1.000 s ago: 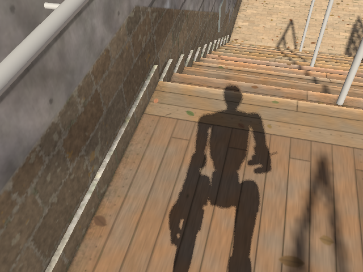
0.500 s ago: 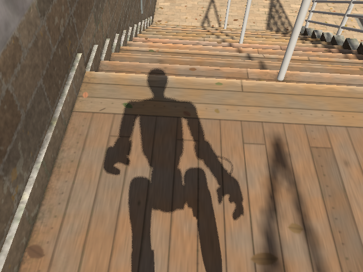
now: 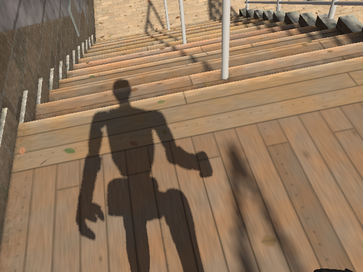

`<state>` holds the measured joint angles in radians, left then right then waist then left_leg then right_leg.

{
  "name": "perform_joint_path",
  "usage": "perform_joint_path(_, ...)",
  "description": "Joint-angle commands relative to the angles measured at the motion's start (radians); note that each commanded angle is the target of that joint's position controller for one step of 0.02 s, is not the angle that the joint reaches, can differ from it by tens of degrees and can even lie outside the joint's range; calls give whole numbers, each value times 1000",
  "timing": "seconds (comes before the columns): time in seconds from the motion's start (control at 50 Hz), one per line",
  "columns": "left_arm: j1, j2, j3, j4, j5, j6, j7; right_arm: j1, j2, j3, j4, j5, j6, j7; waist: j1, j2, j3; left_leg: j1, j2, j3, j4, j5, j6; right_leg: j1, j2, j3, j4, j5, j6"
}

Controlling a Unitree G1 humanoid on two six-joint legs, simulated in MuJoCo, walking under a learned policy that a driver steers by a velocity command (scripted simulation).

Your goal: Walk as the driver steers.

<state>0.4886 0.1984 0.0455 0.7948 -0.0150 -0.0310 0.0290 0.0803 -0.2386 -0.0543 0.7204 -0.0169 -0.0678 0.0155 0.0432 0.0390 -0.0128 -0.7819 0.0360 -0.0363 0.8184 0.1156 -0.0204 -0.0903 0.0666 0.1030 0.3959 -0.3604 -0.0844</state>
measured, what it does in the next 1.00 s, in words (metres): walks ahead, turning left: left foot, then right foot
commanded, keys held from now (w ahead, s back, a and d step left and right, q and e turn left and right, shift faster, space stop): w+q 0.70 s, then q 0.30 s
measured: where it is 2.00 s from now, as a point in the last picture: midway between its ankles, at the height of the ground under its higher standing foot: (184, 240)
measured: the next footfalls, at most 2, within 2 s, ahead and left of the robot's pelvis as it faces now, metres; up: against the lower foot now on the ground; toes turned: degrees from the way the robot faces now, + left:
left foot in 0.20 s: +0.28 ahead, +0.10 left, +0.00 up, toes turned +2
right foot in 0.64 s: +0.57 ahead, -0.04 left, +0.00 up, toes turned +24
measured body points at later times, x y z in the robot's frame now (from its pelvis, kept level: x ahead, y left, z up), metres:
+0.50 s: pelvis +0.28 +0.04 +0.01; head +0.32 +0.05 +0.45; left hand +0.46 +0.32 -0.07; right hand +0.37 -0.23 -0.12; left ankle +0.24 +0.10 -0.74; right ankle +0.48 -0.12 -0.68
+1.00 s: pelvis +0.50 +0.05 +0.00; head +0.55 +0.08 +0.45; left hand +0.43 +0.34 -0.11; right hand +0.80 -0.08 -0.09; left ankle +0.54 +0.23 -0.69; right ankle +0.53 -0.06 -0.74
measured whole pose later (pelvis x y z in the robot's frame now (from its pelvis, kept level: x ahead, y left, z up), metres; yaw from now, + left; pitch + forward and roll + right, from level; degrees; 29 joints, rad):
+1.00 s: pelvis +0.50 +0.05 +0.00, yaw +31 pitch +2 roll -1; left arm 0.23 0.28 0.07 0.78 0.00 -0.06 0.02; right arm 0.12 -0.30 -0.08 0.63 0.01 0.02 0.01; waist 0.06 0.03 0.08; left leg -0.64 0.05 -0.03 0.80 -0.13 -0.04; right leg -0.15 -0.01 -0.13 0.35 -0.23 -0.02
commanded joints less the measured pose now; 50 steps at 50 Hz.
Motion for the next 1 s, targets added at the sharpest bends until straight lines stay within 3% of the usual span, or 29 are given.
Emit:
perform_joint_path(0.02,52,149,35,-17,0,-23,13,-202,-15,5,-107,19,-14,20,36,-156,48,75,-42,51,-132,80,17,-22,-211,88,-118,508,-21)
perform_joint_path(0.08,82,148,34,13,5,-23,12,-275,-20,7,-149,36,-22,39,58,-165,92,-2,-47,58,-171,-60,52,110,-264,98,-92,581,-36)
perform_joint_path(0.12,61,150,33,20,11,-18,10,-271,-23,5,-158,40,-31,54,38,-179,81,50,-74,91,-207,-188,98,155,-269,59,-17,815,-29)
perform_joint_path(0.16,31,173,37,16,13,-12,12,-148,-54,-10,-129,25,-32,57,-31,-207,-21,288,-148,147,-205,-285,151,143,-253,24,142,1223,-15)
perform_joint_path(0.18,-35,185,37,6,12,-17,14,37,-92,-29,-81,31,-35,51,-146,-200,-96,542,-146,110,-264,-185,193,42,-232,9,324,1291,1)
perform_joint_path(0.2,-91,183,34,-27,22,-39,10,270,-155,-46,-30,29,-31,35,-240,-118,-234,915,-24,-78,-263,-30,261,-198,-193,-10,603,1065,21)
perform_joint_path(0.22,78,60,-1,-26,39,-65,-12,355,-254,-63,5,35,-32,35,-153,225,-418,1331,315,-654,-312,-81,490,-621,4,-16,1049,-72,129)
perform_joint_path(0.24,32,173,21,-22,14,-99,-31,405,-161,-51,19,45,-9,17,-208,155,-440,1345,295,-816,-447,-327,482,-724,-1,116,1083,-167,112)
perform_joint_path(0.26,-129,200,36,-78,-21,-110,-28,278,-131,-41,-3,36,-5,-1,-187,119,-194,1171,259,-665,-483,-341,419,-825,-54,93,1040,-82,108)
perform_joint_path(0.28,-203,191,32,-108,-4,-116,-14,180,-132,-38,-27,35,-3,-3,-133,-14,-84,948,204,-551,-526,-237,375,-752,-90,57,954,-6,97)
perform_joint_path(0.3,-219,184,41,-109,24,-114,-4,129,-122,-33,-41,33,-5,-1,-83,-76,-21,789,160,-472,-559,-120,352,-679,-109,29,874,24,101)
perform_joint_path(0.32,-196,172,47,-118,35,-104,-4,110,-110,-28,-55,22,-9,3,-35,-60,-18,678,125,-415,-584,-60,343,-593,-132,27,827,51,104)
perform_joint_path(0.36,-177,133,42,-127,43,-89,-3,107,-104,-31,-52,29,-12,3,-7,-18,-6,567,85,-342,-599,1,330,-537,-146,-6,733,70,119)
perform_joint_path(0.42,-313,89,21,-182,53,-82,1,168,-137,-43,-22,42,2,-20,-35,10,17,464,39,-268,-621,4,309,-506,-126,-47,534,189,147)
perform_joint_path(0.48,-465,73,11,-215,32,-83,-13,232,-158,-49,-7,52,15,-33,-91,22,17,441,-8,-239,-568,-36,252,-413,-75,-59,271,406,156)
perform_joint_path(0.52,-516,89,16,-232,18,-88,-24,284,-156,-47,4,56,17,-28,-113,40,-7,457,3,-291,-539,-106,237,-349,-42,-53,205,445,159)
perform_joint_path(0.58,-525,141,34,-240,7,-97,-34,305,-150,-48,-1,63,16,-30,-107,66,-16,587,43,-407,-461,-203,221,-321,-41,-2,90,369,131)
perform_joint_path(0.62,-444,175,55,-227,2,-109,-33,264,-155,-52,-22,58,18,-31,-41,84,-35,603,40,-440,-370,-163,198,-199,-47,-10,28,312,88)
perform_joint_path(0.64,-351,205,68,-214,13,-114,-27,258,-117,-41,-31,49,16,-28,4,60,-111,547,0,-397,-233,-140,163,-15,-107,18,33,297,45)
perform_joint_path(0.66,-184,269,83,-201,24,-112,-17,274,-51,-19,-54,26,10,-24,60,-76,-250,405,-73,-286,63,-361,123,250,-302,197,57,307,-33)
perform_joint_path(0.68,-115,309,91,-158,31,-102,-27,421,-41,-8,-66,64,9,-26,-1,-405,-350,112,-157,-184,317,-740,78,467,-507,630,-25,104,-190)
perform_joint_path(0.7,-144,222,76,-173,14,-97,-28,406,-139,-25,-44,70,16,-31,14,-262,-252,5,-63,-173,450,-678,57,389,-503,651,-62,-76,-167)
perform_joint_path(0.72,-193,172,59,-185,16,-91,-22,289,-177,-37,-65,56,25,-31,36,-171,-117,-13,-45,-146,479,-586,41,259,-453,488,-70,59,-131)
perform_joint_path(0.74,-251,156,47,-190,25,-85,-23,242,-165,-40,-75,40,32,-35,10,-97,-53,29,-23,-124,470,-532,24,139,-410,357,-73,308,-113)
perform_joint_path(0.76,-286,140,41,-182,27,-80,-25,224,-157,-45,-87,29,37,-35,-16,-94,-20,56,-6,-116,443,-518,12,62,-375,260,-71,518,-107)
perform_joint_path(0.8,-316,124,35,-166,33,-85,-34,248,-115,-45,-83,37,56,-32,-54,-141,-16,128,9,-74,394,-513,-5,-25,-320,109,-83,736,-95)
perform_joint_path(0.86,-326,176,51,-129,26,-78,-28,200,-80,-36,-110,34,74,-30,-59,-164,-21,119,13,-37,265,-435,-33,-39,-321,5,-112,837,-119)
perform_joint_path(0.92,-344,210,60,-114,15,-54,-11,148,-83,-32,-126,33,82,-19,-47,-153,-47,177,27,-6,100,-290,-32,-33,-319,-83,-120,787,-109)
perform_joint_path(1.0,-342,246,66,-90,1,-40,-9,70,-100,-36,-159,32,83,19,-26,-144,-53,307,8,36,-90,-181,-3,-41,-314,-168,-68,691,-84)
